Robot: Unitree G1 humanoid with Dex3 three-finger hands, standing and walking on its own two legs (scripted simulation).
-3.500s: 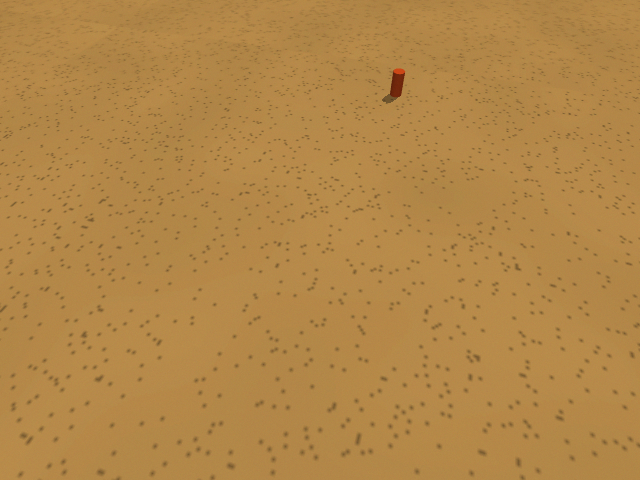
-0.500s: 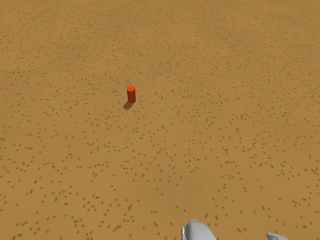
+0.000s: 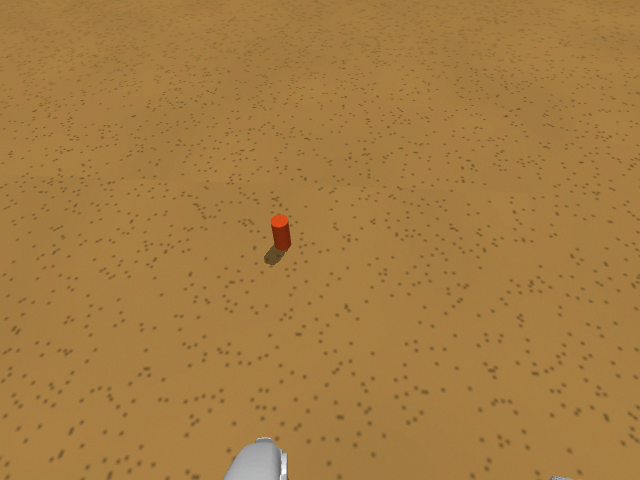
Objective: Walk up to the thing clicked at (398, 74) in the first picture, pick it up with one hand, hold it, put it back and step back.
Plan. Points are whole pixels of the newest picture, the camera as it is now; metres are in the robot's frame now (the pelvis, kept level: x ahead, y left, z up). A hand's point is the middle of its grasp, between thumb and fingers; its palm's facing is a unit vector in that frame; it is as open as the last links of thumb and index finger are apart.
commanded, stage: walk up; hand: left
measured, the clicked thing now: (281, 232) +1.06 +0.21 -0.70
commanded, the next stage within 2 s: none
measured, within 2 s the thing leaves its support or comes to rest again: neither
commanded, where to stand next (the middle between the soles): +0.70 +0.03 m, yaw -2 degrees
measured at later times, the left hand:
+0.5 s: hand (142, 367) +0.29 +0.32 -0.14, palm faces -0.09 -0.93 -0.35, open 7.4 cm
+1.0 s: hand (160, 292) +0.44 +0.33 -0.15, palm faces -0.02 -0.93 -0.38, open 7.4 cm
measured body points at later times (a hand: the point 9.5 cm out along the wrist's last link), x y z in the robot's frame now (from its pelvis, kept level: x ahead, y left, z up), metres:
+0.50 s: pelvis +0.22 +0.04 +0.00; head +0.24 +0.05 +0.45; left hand +0.30 +0.36 -0.12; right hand +0.26 -0.28 -0.11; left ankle +0.18 +0.15 -0.74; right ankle +0.35 -0.12 -0.70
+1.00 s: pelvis +0.40 +0.05 -0.01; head +0.40 +0.05 +0.43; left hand +0.44 +0.38 -0.13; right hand +0.47 -0.29 -0.11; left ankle +0.49 +0.17 -0.74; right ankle +0.38 -0.10 -0.74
